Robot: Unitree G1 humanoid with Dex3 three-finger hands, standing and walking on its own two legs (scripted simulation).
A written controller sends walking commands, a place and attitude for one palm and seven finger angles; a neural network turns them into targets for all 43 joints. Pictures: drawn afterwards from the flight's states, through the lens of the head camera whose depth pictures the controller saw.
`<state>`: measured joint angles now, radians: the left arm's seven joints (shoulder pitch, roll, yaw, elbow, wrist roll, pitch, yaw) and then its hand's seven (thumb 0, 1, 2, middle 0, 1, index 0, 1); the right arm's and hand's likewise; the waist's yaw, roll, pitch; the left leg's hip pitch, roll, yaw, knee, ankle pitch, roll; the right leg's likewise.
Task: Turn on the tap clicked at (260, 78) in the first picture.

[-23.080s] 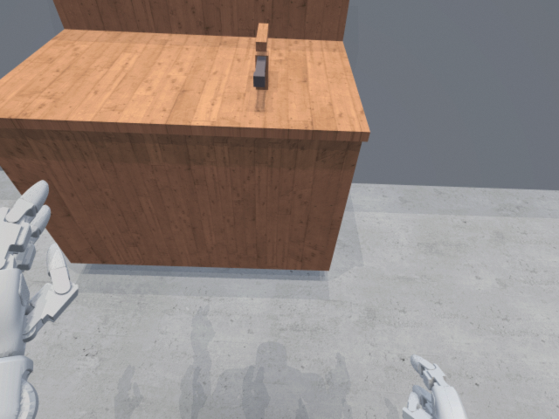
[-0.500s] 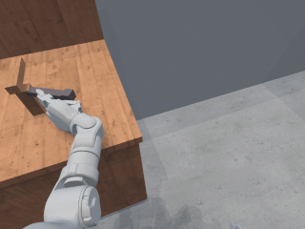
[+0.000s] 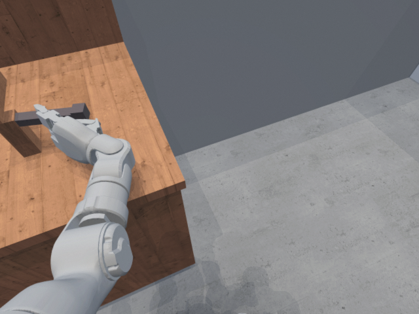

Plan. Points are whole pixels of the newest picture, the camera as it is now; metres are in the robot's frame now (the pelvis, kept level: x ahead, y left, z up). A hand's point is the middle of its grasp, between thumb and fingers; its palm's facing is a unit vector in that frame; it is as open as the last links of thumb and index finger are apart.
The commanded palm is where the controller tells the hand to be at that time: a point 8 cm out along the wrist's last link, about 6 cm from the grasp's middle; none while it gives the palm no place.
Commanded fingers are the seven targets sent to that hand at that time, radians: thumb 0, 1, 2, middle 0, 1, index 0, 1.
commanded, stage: lift the hand up off the lever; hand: left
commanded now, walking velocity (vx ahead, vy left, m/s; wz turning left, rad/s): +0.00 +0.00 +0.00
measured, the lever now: (80, 113) +0.49 +0.25 +0.12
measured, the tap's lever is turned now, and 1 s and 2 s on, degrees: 75 78 78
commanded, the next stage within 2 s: none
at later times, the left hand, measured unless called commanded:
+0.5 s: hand (90, 121) +0.46 +0.22 +0.12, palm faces +0.84 -0.54 -0.11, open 7.8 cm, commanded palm +0.40 +0.23 +0.13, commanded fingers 0.00 0.90 0.90 -0.15 -0.15 -0.15 -0.15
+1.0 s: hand (86, 120) +0.44 +0.21 +0.15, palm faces +0.83 -0.55 -0.12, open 7.8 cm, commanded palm +0.39 +0.22 +0.15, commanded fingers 0.00 0.90 0.90 -0.15 -0.15 -0.15 -0.15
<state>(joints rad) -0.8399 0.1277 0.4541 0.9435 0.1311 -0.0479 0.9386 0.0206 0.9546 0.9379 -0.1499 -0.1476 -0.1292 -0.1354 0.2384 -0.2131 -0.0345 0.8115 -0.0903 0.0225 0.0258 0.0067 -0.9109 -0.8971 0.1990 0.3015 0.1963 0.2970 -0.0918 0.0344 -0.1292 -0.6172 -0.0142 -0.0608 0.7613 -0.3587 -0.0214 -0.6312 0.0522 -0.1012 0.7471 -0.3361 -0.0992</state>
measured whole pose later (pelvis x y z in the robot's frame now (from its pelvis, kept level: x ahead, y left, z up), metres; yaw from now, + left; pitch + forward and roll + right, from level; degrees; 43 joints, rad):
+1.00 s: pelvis +0.01 +0.00 +0.02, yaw +0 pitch +6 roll +1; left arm -0.68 0.02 0.34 0.62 0.08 0.18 0.90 0.02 0.90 0.90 -0.15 -0.15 -0.15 -0.15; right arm 0.17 -0.21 -0.03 0.80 -0.07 0.04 0.01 0.01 -0.91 -0.90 0.20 0.30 0.20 0.30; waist -0.02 0.05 -0.10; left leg -0.40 -0.02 -0.06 0.63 -0.33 -0.02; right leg -0.42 0.05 -0.10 0.62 -0.31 -0.09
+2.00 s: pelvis +0.03 +0.01 +0.03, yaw +0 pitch +4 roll +0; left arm -0.64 0.02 0.33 0.46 0.04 0.30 0.86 0.02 0.90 0.90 -0.15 -0.15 -0.16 -0.15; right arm 0.15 -0.21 -0.03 0.81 -0.05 0.02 -0.01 0.01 -0.91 -0.90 0.20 0.30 0.20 0.30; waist 0.01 0.04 -0.08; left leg -0.29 -0.02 -0.05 0.53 -0.31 -0.01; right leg -0.31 0.05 -0.08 0.53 -0.29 -0.08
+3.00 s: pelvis +0.00 +0.02 +0.04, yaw -2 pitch -5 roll +0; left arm -0.10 0.30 0.14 0.05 -0.08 -0.06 0.15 0.02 0.90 0.90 -0.17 -0.21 -0.17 -0.21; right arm 0.14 -0.25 0.00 0.71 0.02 -0.02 -0.07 0.01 -0.91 -0.90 0.20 0.30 0.20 0.30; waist 0.04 0.06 0.05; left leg -0.07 -0.02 -0.02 0.34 -0.19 0.01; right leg -0.10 0.05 -0.04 0.33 -0.16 -0.06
